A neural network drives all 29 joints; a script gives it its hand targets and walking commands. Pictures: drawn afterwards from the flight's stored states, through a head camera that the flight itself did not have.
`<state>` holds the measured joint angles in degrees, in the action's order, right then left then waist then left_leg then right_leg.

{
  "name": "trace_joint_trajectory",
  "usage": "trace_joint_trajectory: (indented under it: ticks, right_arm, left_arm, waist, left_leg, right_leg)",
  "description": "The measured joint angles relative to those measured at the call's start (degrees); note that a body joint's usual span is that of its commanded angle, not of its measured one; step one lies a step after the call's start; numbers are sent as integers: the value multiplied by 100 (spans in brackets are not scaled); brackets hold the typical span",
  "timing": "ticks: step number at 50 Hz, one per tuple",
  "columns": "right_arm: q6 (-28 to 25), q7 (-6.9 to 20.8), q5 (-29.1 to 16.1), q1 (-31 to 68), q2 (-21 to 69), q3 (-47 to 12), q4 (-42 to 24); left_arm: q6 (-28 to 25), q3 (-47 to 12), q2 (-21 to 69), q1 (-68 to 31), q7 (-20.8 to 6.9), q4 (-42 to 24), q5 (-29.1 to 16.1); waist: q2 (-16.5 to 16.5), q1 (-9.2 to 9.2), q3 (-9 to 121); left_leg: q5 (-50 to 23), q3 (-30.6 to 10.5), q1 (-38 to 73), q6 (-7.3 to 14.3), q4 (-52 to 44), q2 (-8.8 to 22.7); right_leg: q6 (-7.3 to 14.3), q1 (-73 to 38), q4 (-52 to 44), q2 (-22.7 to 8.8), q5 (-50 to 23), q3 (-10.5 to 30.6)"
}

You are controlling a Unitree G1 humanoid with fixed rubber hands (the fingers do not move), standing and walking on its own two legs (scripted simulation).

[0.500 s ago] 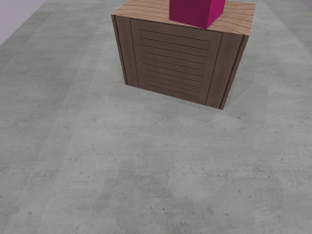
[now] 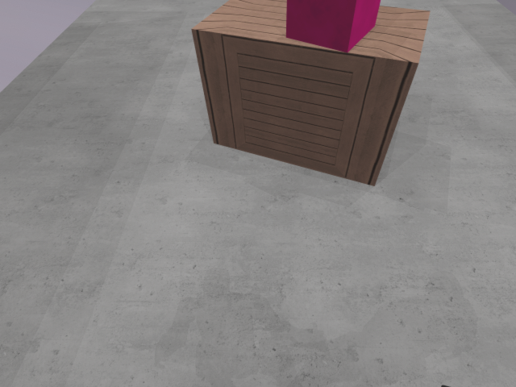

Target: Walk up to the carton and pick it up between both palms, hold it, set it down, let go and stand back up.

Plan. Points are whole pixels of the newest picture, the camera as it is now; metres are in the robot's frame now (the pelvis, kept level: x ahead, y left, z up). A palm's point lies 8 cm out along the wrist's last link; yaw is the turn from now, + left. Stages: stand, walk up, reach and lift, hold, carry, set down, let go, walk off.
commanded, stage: stand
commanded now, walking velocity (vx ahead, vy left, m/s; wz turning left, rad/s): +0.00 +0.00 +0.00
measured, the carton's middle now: out of the picture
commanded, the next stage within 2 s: walk up in 0.22 s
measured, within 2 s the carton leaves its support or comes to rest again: neither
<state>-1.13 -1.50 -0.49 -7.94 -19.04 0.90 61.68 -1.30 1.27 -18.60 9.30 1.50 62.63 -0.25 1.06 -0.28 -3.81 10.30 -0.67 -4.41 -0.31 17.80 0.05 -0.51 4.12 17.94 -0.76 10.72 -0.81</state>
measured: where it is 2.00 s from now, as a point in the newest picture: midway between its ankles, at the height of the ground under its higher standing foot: (310, 278)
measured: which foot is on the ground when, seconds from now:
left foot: down 0.00-0.78, up 0.80-1.00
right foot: down 0.00-0.50, up 0.52-0.76, down 0.78-1.00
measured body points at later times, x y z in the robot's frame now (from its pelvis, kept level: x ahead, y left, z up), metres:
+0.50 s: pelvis +0.00 +0.00 +0.00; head +0.00 -0.01 +0.45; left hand +0.05 +0.29 -0.13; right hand +0.05 -0.31 -0.14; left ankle -0.01 +0.12 -0.74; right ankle -0.01 -0.12 -0.74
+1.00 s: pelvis +0.13 -0.12 -0.02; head +0.12 -0.16 +0.43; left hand +0.26 +0.18 -0.08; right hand +0.16 -0.44 -0.14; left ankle +0.24 +0.01 -0.67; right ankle +0.12 -0.22 -0.75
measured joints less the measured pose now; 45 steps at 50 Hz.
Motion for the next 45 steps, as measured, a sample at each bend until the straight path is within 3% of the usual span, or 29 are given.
trace_joint_trajectory:
  ticks: [22, 25, 28, 31, 35, 38, 40, 42, 45]
  right_arm:
    - [24, 32, 47, -177, -34, 19, 59]
    - [-41, 106, 232, -340, -31, 178, -246]
    - [-193, 95, 354, -546, -72, 318, -611]
    - [-264, 79, 428, -802, -68, 408, -891]
    - [-185, 161, 460, -1126, -254, 485, -1129]
    - [-80, 252, 422, -1319, -416, 536, -1257]
    - [6, 306, 403, -1369, -498, 552, -1305]
    - [155, 356, 350, -1273, -551, 534, -1385]
    - [191, 400, 264, -1052, -589, 493, -1743]
  left_arm:
    - [-17, 19, 3, 101, -52, -87, 3]
    - [40, 137, 4, 442, -187, -365, 154]
    - [109, 195, -13, 679, -273, -647, 276]
    - [86, 271, -127, 769, -360, -956, 351]
    - [123, 277, -253, 810, -547, -1369, 289]
    - [82, 300, -382, 858, -601, -1614, 261]
    - [14, 339, -471, 852, -531, -1748, 251]
    - [-31, 314, -405, 877, -387, -1869, 250]
    - [-82, 189, -237, 1065, -238, -1965, 237]
  waist:
    - [11, 23, -52]
    - [-10, -23, 103]
    - [42, 43, 143]
    - [-39, 181, 51]
    - [14, 294, 10]
    - [107, 286, 78]
    - [247, 207, 88]
    - [412, 80, 65]
    - [556, 10, -31]
  left_leg:
    - [-5, 7, -130, -24, 58, 60]
    - [862, 239, -268, 177, 469, 83]
    - [449, 447, -208, 229, 355, 193]
    - [349, 609, 11, 142, 224, 260]
    - [682, 832, 385, 35, 254, 429]
    - [1318, 968, 468, 56, 905, 682]
    - [2029, 742, 173, 249, 2050, 888]
    - [2369, 245, -533, 321, 3731, 709]
    - [2106, 184, -1526, 323, 5019, 441]
  right_leg:
    - [63, 123, 20, 61, -38, 3]
    - [263, 487, 710, 100, 922, 214]
    - [267, 1158, 1979, 66, 1436, 83]
    - [230, 1803, 2887, -146, 1541, 60]
    - [273, 2070, 2446, -477, 996, -31]
    - [340, 1848, 2003, -526, 321, -214]
    - [216, 1762, 2240, -339, 300, -317]
    - [218, 1745, 2549, -129, 649, -352]
    - [348, 1344, 2209, 31, 708, -294]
